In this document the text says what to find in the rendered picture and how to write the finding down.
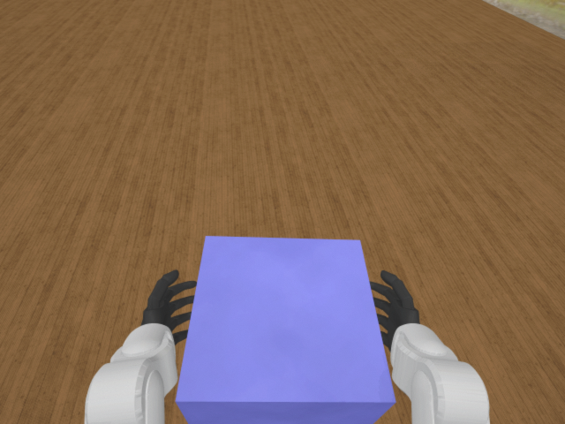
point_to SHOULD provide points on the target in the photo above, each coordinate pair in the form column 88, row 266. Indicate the robot left hand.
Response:
column 159, row 308

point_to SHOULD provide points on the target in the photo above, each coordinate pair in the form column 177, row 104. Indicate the left robot forearm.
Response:
column 132, row 387

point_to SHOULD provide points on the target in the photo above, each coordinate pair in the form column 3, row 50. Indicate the right robot forearm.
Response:
column 442, row 389

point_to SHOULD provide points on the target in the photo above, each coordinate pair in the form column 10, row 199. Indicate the robot right hand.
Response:
column 400, row 310

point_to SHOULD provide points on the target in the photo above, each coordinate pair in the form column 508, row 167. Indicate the carton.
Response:
column 283, row 331

